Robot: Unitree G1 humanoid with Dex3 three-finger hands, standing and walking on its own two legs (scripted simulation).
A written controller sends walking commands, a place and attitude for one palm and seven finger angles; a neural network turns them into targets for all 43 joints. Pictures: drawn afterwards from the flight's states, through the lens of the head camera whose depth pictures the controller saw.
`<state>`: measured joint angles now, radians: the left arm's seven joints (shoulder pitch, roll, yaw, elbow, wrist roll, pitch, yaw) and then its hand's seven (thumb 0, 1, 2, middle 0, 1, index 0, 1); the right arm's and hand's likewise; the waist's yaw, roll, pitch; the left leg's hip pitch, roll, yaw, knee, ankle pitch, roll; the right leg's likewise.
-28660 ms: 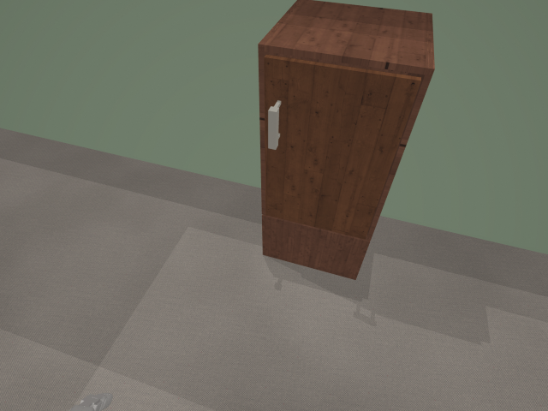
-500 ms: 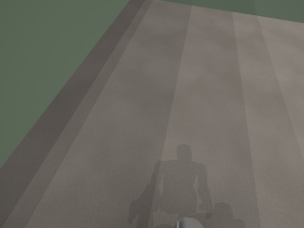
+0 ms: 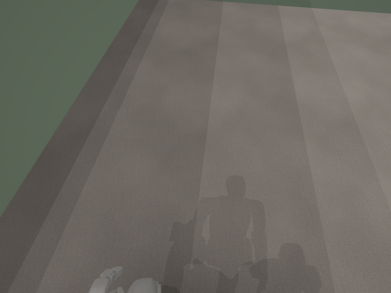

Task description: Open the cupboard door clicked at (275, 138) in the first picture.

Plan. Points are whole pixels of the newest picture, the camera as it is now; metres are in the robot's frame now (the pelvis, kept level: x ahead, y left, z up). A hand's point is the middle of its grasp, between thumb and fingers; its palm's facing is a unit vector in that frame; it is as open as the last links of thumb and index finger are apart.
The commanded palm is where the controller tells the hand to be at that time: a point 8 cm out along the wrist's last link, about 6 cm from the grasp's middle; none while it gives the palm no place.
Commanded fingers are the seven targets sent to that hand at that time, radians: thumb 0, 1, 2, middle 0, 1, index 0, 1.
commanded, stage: turn to face it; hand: left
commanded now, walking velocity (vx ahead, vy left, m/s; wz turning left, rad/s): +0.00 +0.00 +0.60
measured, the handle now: out of the picture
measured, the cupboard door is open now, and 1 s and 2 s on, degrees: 52 52 52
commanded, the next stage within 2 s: none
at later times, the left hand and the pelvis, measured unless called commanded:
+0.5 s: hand out of the picture +0.10 +0.28 -0.17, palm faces +0.28 -0.93 -0.25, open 7.4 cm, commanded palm none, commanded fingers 0.00 0.90 0.90 -0.20 -0.30 -0.20 -0.30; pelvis +0.07 +0.04 +0.00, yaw +15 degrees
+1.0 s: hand out of the picture +0.05 +0.17 -0.15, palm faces +0.56 -0.79 -0.25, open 7.3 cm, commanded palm none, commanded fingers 0.00 0.90 0.90 -0.20 -0.30 -0.20 -0.30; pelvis +0.10 -0.03 +0.00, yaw +36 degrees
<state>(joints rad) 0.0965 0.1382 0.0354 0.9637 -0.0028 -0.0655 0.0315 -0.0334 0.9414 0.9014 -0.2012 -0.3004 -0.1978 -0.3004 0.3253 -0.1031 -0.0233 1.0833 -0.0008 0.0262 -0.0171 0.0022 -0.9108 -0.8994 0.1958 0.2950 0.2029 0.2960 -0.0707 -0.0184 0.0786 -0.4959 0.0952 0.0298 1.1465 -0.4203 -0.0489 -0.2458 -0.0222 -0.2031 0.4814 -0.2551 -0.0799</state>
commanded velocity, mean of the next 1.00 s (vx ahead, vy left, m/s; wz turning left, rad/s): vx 0.00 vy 0.00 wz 0.60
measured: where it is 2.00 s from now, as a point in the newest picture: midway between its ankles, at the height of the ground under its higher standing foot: outside the picture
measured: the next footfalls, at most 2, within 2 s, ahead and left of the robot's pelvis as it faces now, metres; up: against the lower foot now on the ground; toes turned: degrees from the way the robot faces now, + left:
left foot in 0.26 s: +0.12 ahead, +0.15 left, +0.00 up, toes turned +18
right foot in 0.72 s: +0.17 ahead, -0.11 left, +0.00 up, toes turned +23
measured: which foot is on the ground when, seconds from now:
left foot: up 0.00-0.24, down 0.26-0.72, up 0.74-1.00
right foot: down 0.00-0.26, up 0.28-0.70, down 0.72-1.00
